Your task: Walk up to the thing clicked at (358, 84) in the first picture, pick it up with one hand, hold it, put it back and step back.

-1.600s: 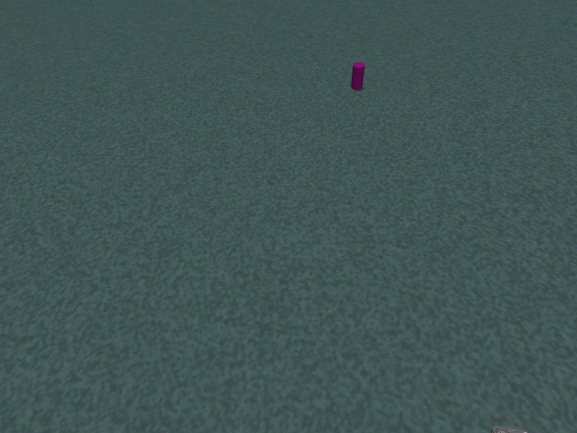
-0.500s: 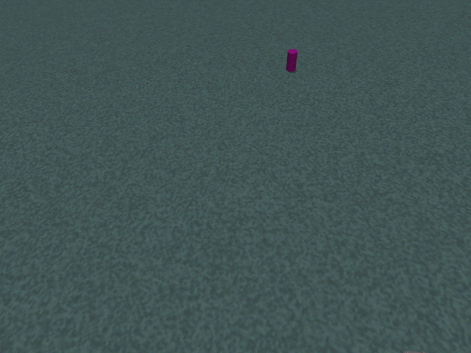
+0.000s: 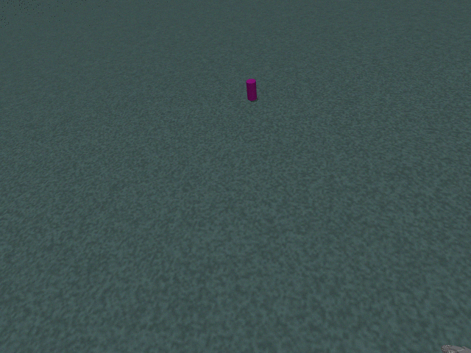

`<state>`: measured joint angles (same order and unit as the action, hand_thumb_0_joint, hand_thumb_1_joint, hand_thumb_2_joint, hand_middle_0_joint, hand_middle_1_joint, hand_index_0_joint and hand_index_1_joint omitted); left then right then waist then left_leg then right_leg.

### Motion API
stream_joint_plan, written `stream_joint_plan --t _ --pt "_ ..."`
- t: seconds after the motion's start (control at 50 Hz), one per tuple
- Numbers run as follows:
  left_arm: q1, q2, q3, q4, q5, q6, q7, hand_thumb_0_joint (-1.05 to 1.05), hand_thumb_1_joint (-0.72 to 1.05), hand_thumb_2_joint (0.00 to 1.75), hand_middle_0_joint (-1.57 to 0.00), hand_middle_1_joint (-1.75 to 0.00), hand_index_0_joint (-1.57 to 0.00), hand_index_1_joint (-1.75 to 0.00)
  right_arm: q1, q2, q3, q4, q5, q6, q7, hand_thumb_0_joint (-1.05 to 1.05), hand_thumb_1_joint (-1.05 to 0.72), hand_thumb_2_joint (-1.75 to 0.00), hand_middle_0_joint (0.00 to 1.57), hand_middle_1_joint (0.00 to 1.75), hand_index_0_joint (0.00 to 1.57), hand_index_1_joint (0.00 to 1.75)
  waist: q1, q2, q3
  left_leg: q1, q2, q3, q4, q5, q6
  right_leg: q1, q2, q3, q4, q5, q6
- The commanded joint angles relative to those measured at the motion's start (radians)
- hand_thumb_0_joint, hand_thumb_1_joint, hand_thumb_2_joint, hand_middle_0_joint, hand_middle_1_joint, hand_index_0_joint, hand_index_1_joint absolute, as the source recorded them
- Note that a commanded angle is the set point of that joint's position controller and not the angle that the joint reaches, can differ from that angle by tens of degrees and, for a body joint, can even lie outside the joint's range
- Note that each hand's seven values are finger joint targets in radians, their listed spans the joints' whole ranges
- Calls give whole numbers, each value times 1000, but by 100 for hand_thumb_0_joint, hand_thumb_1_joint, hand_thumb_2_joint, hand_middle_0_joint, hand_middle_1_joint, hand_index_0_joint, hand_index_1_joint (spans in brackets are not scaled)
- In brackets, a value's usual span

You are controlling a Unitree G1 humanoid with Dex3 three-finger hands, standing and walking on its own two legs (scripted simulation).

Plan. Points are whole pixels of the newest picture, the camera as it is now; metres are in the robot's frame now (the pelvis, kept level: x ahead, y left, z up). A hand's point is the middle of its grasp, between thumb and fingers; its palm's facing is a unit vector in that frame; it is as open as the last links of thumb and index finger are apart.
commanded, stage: walk up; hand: left
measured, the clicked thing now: (251, 89) +2.09 +0.04 -0.68
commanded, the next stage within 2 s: none
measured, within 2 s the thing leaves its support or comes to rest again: neither
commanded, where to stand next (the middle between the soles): +1.72 -0.17 m, yaw -8 degrees
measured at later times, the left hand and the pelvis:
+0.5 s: hand (151, 231) +0.43 +0.29 -0.13, palm faces -0.17 -0.92 -0.35, open 7.4 cm; pelvis +0.30 +0.02 +0.02, yaw -7 degrees
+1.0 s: hand (204, 152) +0.70 +0.17 -0.11, palm faces -0.15 -0.92 -0.38, open 7.3 cm; pelvis +0.60 -0.08 +0.02, yaw -10 degrees
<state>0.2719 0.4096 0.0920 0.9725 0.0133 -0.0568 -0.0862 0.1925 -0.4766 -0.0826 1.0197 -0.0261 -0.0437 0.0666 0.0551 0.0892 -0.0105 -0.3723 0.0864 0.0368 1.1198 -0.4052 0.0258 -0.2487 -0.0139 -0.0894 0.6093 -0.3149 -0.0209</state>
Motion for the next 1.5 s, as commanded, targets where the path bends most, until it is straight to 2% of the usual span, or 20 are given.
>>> stream_joint_plan --t 0.0,0.18,0.24,0.28,0.3,0.32,0.4,0.58,0.64,0.7,0.72,0.76,0.9,1.12,1.2,1.22,1.24,1.26,1.34,1.48 --pt "-69 316 58 -80 -19 -46 31 0 90 90 -20 -30 -20 -30 -52 -185 -38 -125 16 -42 14 0 -90 -90 20 30 20 30 -38 -209 128 -226 84 -91 -97 127 0 50 -255 419 -473 -280 -156" --pt "-41 313 42 -107 -10 -60 23 0 90 90 -20 -30 -20 -30 -195 -130 -46 -216 6 -42 35 0 -90 -90 20 30 20 30 -6 -118 92 12 34 36 -527 369 -37 -10 -182 188 -437 -28 -160" --pt "-36 298 36 -112 -11 -49 29 0 90 90 -20 -30 -20 -30 46 -150 -70 -152 0 -50 14 0 -90 -90 20 30 20 30 -111 -22 -59 322 -35 89 -619 305 -3 26 -142 111 -69 358 -121" --pt "80 163 -12 -118 -14 -38 40 0 90 90 -20 -30 -20 -30 326 -252 -118 -99 -32 -64 -18 0 -90 -90 20 30 20 30 -210 258 -211 749 145 -212 -681 -29 78 -332 12 82 468 -27 -49" --pt "113 171 -18 -128 -29 -38 47 0 90 90 -20 -30 -20 -30 280 -309 -125 -139 -17 -71 -24 0 -90 -90 20 30 20 30 -175 243 -227 788 365 -663 -842 -181 161 -507 113 137 609 -203 -35" --pt "91 255 -7 -114 -21 -36 59 0 90 90 -20 -30 -20 -30 183 -324 -135 -164 11 -69 -22 0 -90 -90 20 30 20 30 -145 171 -214 692 435 -769 -900 -256 257 -520 30 226 692 -157 -59" --pt "7 238 2 -88 -40 -44 31 0 90 90 -20 -30 -20 -30 64 -189 -69 -196 26 -81 -31 0 -90 -90 20 30 20 30 -86 11 -1 309 217 -173 -879 215 134 -361 -76 211 532 42 -17" --pt "-203 185 -1 -162 -10 -23 -28 0 90 90 -20 -30 -20 -30 61 -223 -57 -200 22 -93 -15 0 -90 -90 20 30 20 30 -83 27 80 235 173 43 -920 274 150 -228 -88 49 -20 261 12" --pt "-217 186 10 -145 -11 -17 -25 0 90 90 -20 -30 -20 -30 93 -229 -60 -187 21 -78 -21 0 -90 -90 20 30 20 30 -82 -11 45 223 202 34 -857 290 136 -115 -65 19 -11 288 -11" --pt "-15 241 39 -91 -7 -23 -1 0 90 90 -20 -30 -20 -30 97 -198 -43 -188 15 -69 -30 0 -90 -90 20 30 20 30 46 -140 -80 183 131 94 -470 527 80 205 -20 21 -64 195 -53" --pt "134 303 69 -62 -3 -28 17 0 90 90 -20 -30 -20 -30 170 -138 -23 -183 15 -65 -28 0 -90 -90 20 30 20 30 104 -308 -185 66 44 112 -181 397 48 399 -67 146 -110 -13 -61" --pt "134 407 85 -80 -22 -35 33 0 90 90 -20 -30 -20 -30 212 -171 -22 -189 30 -60 -32 0 -90 -90 20 30 20 30 73 -423 -167 -272 -90 8 105 -109 -2 553 -388 822 -345 -65 -200" --pt "-42 247 31 -132 -33 -71 56 0 90 90 -20 -30 -20 -30 157 -123 -23 -150 29 -22 -16 0 -90 -90 20 30 20 30 -61 -202 47 -117 -1 -104 -40 211 13 89 -184 220 -355 413 -79" --pt "16 268 41 -139 -7 -71 52 0 90 90 -20 -30 -20 -30 -123 -98 -33 -237 9 -38 34 0 -90 -90 20 30 20 30 -2 -166 87 -38 14 -21 -567 378 -1 121 -207 118 -363 248 -141" --pt "33 246 24 -154 -11 -52 65 0 90 90 -20 -30 -20 -30 171 -179 -72 -146 -18 -46 10 0 -90 -90 20 30 20 30 -142 4 -94 370 -55 15 -626 244 84 74 -146 53 103 486 -97" --pt "87 182 -2 -158 -22 -47 68 0 90 90 -20 -30 -20 -30 282 -239 -98 -130 -35 -51 -4 0 -90 -90 20 30 20 30 -187 153 -162 567 78 -177 -665 87 142 -137 -75 12 386 321 -58" --pt "146 152 -4 -162 -45 -44 69 0 90 90 -20 -30 -20 -30 286 -299 -113 -164 -23 -57 -14 0 -90 -90 20 30 20 30 -169 283 -228 760 315 -672 -755 70 245 -414 102 42 581 -171 -12" --pt "100 246 5 -139 -32 -38 85 0 90 90 -20 -30 -20 -30 248 -282 -115 -169 13 -53 -17 0 -90 -90 20 30 20 30 -160 166 -221 740 348 -736 -792 64 303 -461 26 141 647 -206 -43" --pt "61 219 -8 -120 -39 -37 58 0 90 90 -20 -30 -20 -30 102 -169 -50 -205 39 -57 -37 0 -90 -90 20 30 20 30 -73 -34 -8 309 194 -237 -827 472 166 -282 -61 201 546 -15 -22" --pt "-45 183 0 -154 -10 -17 19 0 90 90 -20 -30 -20 -30 94 -186 -47 -224 28 -83 -26 0 -90 -90 20 30 20 30 -76 36 128 182 156 -108 -936 349 201 -291 -113 91 209 125 40"
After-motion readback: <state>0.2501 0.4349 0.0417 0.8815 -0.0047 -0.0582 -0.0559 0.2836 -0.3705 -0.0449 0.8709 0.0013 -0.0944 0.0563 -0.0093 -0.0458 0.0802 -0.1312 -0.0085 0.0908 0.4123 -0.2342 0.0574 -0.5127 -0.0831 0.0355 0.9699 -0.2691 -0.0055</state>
